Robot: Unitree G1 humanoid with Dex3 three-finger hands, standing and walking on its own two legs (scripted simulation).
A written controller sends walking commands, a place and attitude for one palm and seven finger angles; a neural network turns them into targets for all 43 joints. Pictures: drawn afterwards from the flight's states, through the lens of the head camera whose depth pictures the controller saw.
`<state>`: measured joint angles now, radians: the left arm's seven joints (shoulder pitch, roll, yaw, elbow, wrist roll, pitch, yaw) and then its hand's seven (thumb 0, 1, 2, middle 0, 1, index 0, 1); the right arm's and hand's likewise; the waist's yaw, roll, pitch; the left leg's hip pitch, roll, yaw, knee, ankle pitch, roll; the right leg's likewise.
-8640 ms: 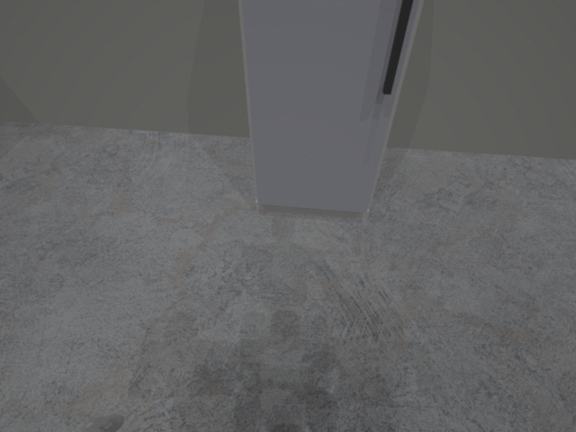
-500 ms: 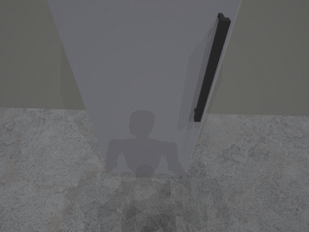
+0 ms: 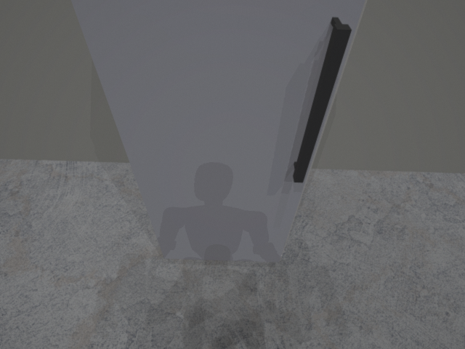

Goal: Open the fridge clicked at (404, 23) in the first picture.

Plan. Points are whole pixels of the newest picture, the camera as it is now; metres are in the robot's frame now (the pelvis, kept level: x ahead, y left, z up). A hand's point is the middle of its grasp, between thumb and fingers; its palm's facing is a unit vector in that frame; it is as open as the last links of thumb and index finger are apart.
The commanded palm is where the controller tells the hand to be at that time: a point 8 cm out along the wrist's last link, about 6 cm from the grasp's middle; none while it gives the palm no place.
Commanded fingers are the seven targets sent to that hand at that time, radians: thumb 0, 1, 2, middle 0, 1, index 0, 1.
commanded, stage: look again from close up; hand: right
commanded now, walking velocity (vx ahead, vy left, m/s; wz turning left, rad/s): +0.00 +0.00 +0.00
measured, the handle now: (313, 115) +0.56 -0.14 +0.11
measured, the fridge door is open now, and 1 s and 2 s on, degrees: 0 0 0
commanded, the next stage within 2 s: shuffle to correct the standing spot in 0.04 s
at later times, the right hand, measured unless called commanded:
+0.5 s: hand out of the picture +0.02 -0.18 -0.19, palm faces +0.01 +0.99 -0.17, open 7.3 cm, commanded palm none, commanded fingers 0.00 -0.90 -0.90 0.20 0.30 0.20 0.30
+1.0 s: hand out of the picture +0.16 -0.18 -0.19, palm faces +0.05 +0.98 -0.21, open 7.3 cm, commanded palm none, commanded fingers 0.00 -0.90 -0.90 0.20 0.30 0.20 0.30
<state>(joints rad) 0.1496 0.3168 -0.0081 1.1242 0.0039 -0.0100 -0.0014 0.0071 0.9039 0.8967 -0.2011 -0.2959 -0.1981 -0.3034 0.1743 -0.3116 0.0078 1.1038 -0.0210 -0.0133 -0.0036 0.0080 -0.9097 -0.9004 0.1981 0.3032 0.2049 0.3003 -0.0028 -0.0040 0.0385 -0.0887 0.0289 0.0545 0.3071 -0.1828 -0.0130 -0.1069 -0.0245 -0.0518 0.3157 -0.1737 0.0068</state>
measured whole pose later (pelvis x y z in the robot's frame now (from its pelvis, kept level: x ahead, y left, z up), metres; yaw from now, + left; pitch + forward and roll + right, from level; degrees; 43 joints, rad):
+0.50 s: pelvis +0.04 +0.00 -0.01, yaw +1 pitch -1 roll +1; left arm 0.30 0.18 -0.02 1.15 0.01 0.00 0.01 0.01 0.91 0.90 -0.20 -0.30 -0.20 -0.30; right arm 0.33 -0.18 0.00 1.13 -0.02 0.00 0.00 0.01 -0.91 -0.90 0.20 0.30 0.20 0.30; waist -0.01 0.01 0.00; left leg -0.12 0.03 0.04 0.49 -0.35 -0.02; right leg -0.15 -0.04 -0.06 0.53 -0.35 0.00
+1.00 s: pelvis +0.10 +0.00 -0.02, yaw -2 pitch -1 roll +1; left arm 0.29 0.15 0.04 1.13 0.00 0.02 0.04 0.01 0.91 0.90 -0.20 -0.30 -0.19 -0.30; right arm 0.15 -0.16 -0.03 1.04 -0.02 -0.01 -0.04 0.01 -0.93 -0.90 0.20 0.30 0.20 0.30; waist 0.01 -0.01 0.10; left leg -0.23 0.05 0.18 0.58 -0.33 0.02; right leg -0.24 -0.07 -0.09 0.62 -0.34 0.02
